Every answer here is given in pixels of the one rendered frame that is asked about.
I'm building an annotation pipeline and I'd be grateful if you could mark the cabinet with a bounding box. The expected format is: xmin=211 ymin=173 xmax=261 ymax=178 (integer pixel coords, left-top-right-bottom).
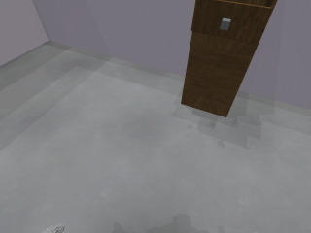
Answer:
xmin=181 ymin=0 xmax=278 ymax=117

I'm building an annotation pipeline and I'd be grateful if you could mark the handle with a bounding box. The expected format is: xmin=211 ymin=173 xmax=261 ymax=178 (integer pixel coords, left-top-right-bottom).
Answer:
xmin=220 ymin=18 xmax=231 ymax=30

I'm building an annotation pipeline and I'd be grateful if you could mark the drawer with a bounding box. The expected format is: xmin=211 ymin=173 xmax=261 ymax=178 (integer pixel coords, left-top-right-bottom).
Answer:
xmin=191 ymin=0 xmax=272 ymax=44

